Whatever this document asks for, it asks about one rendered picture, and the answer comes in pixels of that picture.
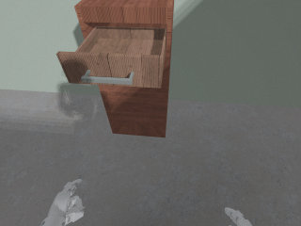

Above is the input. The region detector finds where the right robot hand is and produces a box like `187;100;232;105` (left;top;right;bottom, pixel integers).
225;207;252;226

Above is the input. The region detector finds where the cabinet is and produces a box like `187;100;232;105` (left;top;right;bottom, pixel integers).
74;0;174;137

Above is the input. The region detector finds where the left robot hand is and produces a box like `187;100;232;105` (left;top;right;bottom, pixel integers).
47;179;85;225

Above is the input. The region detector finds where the handle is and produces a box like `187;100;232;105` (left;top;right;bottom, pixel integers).
81;70;135;85

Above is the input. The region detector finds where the drawer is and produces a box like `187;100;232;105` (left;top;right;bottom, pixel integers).
56;26;167;89

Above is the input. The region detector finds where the left robot forearm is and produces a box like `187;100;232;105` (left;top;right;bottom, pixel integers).
40;215;66;226

